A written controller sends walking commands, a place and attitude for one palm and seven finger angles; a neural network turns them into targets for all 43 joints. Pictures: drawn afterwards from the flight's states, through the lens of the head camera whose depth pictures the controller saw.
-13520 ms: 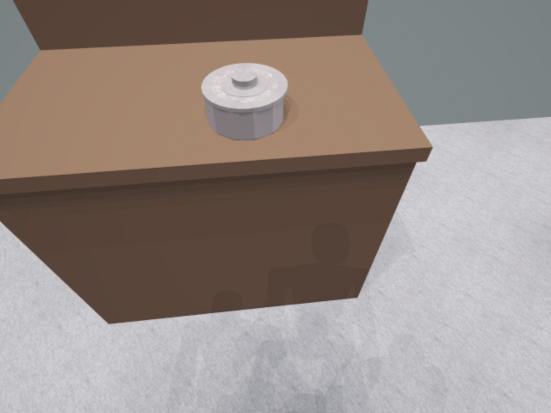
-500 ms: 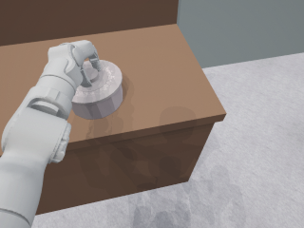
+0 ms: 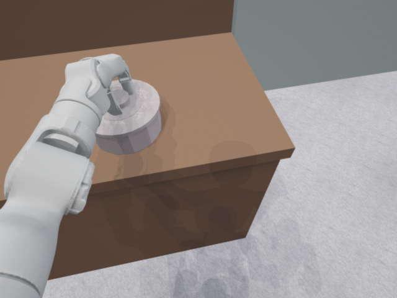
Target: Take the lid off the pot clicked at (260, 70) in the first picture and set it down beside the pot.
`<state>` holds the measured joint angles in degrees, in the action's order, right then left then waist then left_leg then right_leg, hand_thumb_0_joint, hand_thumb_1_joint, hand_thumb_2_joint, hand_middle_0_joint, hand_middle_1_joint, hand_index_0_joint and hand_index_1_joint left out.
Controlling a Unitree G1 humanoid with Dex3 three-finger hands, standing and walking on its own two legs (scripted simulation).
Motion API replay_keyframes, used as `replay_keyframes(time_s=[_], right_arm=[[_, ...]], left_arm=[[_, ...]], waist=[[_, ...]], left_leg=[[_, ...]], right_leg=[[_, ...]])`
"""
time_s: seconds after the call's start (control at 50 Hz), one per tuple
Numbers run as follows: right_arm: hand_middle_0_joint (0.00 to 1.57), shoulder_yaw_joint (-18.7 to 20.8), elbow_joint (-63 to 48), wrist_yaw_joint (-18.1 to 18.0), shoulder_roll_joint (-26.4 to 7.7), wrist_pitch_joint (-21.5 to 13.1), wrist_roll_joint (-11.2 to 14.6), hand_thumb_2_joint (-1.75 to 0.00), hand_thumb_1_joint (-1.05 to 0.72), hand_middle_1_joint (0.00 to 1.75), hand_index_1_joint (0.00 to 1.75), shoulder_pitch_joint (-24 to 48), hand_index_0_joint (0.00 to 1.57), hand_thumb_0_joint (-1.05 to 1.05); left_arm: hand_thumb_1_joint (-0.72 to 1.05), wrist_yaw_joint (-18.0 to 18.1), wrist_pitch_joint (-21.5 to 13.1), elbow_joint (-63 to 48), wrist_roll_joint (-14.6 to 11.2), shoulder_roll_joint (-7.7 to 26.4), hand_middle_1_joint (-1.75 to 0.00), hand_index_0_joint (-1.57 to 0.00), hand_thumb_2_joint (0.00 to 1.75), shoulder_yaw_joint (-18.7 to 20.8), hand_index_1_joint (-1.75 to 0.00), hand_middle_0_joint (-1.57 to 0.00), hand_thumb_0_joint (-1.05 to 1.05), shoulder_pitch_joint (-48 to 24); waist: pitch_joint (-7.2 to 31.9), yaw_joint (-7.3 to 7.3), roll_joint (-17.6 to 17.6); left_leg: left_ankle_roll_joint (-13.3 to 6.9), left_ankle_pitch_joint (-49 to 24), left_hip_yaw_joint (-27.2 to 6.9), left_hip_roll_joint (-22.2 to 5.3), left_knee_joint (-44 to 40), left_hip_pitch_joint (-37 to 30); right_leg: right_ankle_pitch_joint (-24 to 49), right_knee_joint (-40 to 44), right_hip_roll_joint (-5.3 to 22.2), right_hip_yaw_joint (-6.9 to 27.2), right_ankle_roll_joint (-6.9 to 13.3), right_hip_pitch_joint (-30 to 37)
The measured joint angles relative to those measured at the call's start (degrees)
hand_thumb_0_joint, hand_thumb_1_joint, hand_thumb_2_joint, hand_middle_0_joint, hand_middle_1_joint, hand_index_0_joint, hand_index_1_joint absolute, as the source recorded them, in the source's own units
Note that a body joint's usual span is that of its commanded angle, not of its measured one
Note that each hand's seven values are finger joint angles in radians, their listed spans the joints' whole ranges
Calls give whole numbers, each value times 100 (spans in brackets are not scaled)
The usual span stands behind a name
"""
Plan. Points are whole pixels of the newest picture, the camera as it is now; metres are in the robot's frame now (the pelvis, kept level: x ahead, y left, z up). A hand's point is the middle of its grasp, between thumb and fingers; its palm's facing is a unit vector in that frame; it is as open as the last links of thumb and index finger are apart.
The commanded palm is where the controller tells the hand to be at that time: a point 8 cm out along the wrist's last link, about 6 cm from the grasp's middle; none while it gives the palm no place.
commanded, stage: close the fingers and squeeze the knob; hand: left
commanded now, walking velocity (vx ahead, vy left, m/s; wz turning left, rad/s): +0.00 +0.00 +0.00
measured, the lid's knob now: (117, 99) +0.52 +0.14 +0.12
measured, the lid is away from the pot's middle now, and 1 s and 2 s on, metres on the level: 0.00 0.01 0.00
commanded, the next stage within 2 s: lift the lid straight up in 0.30 s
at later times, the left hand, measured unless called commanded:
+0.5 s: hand (112, 98) +0.49 +0.14 +0.15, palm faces -0.42 -0.11 -0.90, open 8.4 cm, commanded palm +0.49 +0.15 +0.21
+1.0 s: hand (111, 84) +0.49 +0.13 +0.18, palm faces -0.39 -0.13 -0.91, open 8.4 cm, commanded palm +0.49 +0.15 +0.25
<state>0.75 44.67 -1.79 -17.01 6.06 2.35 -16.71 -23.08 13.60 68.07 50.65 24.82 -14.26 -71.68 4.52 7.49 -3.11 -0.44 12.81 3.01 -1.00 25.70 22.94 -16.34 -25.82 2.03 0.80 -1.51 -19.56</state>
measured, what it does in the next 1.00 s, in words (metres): stands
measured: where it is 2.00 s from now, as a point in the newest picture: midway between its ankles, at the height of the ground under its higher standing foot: outside the picture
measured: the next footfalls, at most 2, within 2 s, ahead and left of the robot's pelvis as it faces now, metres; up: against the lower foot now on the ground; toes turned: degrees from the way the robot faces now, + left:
none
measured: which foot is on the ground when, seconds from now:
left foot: down 0.00-1.00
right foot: down 0.00-1.00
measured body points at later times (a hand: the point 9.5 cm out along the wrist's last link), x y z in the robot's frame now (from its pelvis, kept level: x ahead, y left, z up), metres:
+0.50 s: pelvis +0.00 +0.00 +0.00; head +0.05 -0.02 +0.45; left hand +0.50 +0.14 +0.20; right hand +0.01 -0.27 -0.14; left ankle -0.01 +0.12 -0.74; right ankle -0.05 -0.14 -0.74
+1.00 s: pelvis +0.00 -0.01 +0.00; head +0.04 -0.04 +0.45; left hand +0.50 +0.13 +0.23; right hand +0.03 -0.28 -0.14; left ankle -0.01 +0.12 -0.74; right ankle -0.05 -0.14 -0.74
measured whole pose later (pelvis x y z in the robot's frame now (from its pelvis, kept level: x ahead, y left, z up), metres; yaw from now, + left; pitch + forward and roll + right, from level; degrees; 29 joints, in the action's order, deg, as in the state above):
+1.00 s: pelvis +0.00 -0.01 +0.00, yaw +0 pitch +9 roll +1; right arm 0.6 46.0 -1.7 -17.1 2.3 2.3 -16.8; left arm -24.4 13.9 69.1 50.3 24.5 -13.8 -75.1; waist 4.3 6.9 -4.1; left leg -0.2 11.6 2.7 -0.9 23.7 20.9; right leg -16.0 -25.1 2.0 0.5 -1.2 -18.1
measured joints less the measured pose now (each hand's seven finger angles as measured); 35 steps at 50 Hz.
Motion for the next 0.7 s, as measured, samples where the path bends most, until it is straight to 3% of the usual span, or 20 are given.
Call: replay_keyframes(time_s=[0.34, 0.7], right_arm=[[20, 12, 111, 13, 15, -48, -6, -90, -91, 30, 30, -172, 20, 0], [20, 43, 73, 45, 33, -327, 12, -90, -91, 30, 30, -96, 20, 0]], left_arm=[[20, 31, -10, 81, -8, 37, -107, -54, 70, -43, -104, -63, 1, -32], [21, 56, -126, -167, -97, -61, -106, -54, 69, -183, -102, -63, -1, 76]], waist=[[-18, 45, -18], [-33, -80, -82]], left_leg=[[-7, -5, 4, 4, 2, 6], [5, -60, -28, 30, -79, -105]], right_leg=[[4, -12, 2, 7, -3, -13], [14, 14, 24, -23, 3, 88]])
